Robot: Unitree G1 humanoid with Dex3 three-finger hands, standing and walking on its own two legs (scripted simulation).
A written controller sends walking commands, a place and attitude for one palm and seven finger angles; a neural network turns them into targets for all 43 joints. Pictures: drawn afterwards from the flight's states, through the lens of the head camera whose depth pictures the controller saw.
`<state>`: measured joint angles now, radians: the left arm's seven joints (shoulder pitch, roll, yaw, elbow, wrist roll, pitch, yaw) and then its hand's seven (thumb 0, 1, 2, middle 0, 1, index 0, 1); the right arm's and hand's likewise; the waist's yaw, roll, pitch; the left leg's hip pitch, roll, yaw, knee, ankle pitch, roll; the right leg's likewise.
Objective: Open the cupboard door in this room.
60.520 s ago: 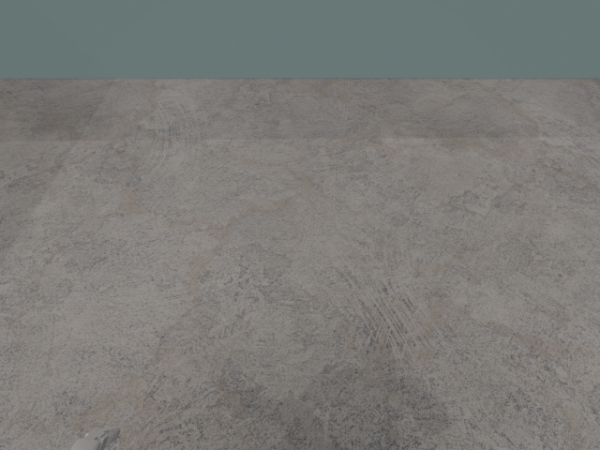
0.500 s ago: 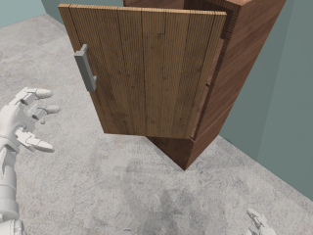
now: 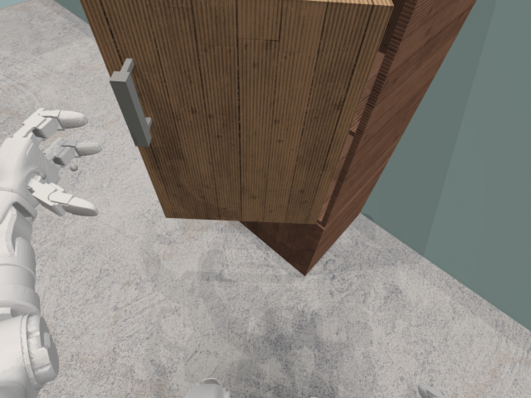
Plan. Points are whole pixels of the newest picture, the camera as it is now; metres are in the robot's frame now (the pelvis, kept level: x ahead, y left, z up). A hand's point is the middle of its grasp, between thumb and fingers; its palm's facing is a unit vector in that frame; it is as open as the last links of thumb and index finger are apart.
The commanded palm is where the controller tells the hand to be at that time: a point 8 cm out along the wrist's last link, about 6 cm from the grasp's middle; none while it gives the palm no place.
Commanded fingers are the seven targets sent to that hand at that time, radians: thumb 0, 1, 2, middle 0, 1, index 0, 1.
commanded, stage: move the hooked fingers beside the handle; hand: left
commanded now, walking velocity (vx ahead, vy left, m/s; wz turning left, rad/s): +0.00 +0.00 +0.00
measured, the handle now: (136, 104) +0.56 +0.23 +0.10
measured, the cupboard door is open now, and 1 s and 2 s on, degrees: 41 41 41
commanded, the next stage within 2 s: slide the fingers in behind the handle in 1.82 s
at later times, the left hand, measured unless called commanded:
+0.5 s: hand (81, 133) +0.48 +0.29 +0.11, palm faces +0.00 -1.00 +0.01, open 14.0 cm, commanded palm +0.47 +0.34 +0.10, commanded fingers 0.00 -0.50 0.30 -0.30 -1.20 -0.30 -1.20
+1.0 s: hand (90, 117) +0.52 +0.29 +0.10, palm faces -0.01 -1.00 +0.01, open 14.0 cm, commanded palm +0.50 +0.33 +0.10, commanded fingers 0.00 -0.50 0.30 -0.30 -1.20 -0.30 -1.20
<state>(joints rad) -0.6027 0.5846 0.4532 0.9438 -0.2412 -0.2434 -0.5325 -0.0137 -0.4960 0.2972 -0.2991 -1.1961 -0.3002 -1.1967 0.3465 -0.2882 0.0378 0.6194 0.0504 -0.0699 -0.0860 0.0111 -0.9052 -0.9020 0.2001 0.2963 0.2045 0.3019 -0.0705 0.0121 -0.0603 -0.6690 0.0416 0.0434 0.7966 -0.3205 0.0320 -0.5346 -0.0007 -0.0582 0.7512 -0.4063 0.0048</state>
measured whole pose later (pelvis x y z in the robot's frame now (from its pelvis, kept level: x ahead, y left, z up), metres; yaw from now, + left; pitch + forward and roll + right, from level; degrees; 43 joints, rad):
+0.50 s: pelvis +0.00 +0.00 -0.01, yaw -1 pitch +17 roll -4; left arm -0.90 0.79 0.52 1.24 -0.15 -0.28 -0.55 -0.01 -0.50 0.30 -0.30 -1.20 -0.30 -1.20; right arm 0.40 -0.31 0.04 0.63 0.04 0.02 -0.08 0.01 -0.91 -0.90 0.20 0.30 0.21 0.30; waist -0.16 0.00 -0.06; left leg -0.84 0.07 0.04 0.89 -0.35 0.03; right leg -0.70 0.02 -0.06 0.82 -0.42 0.01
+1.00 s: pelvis +0.01 +0.01 -0.02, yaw -3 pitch +21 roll -5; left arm -0.96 0.86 0.56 1.25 -0.10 -0.24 -0.54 -0.01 -0.49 0.30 -0.30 -1.20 -0.30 -1.20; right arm 0.45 -0.28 0.06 0.60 0.02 0.09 -0.06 0.01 -0.90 -0.90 0.20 0.30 0.21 0.30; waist -0.19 0.02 -0.08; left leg -0.93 0.09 0.04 0.93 -0.38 0.04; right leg -0.77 0.04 -0.05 0.83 -0.43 0.01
